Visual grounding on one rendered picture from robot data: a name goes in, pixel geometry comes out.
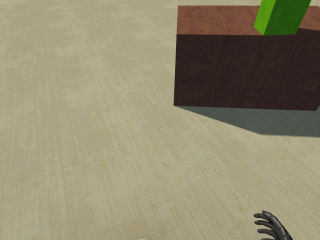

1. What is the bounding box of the pedestal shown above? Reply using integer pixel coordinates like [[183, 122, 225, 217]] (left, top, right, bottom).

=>
[[173, 5, 320, 111]]

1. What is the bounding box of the carton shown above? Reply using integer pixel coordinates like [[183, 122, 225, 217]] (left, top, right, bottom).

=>
[[253, 0, 311, 36]]

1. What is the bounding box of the right robot hand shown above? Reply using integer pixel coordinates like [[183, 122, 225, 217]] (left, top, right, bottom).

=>
[[253, 210, 293, 240]]

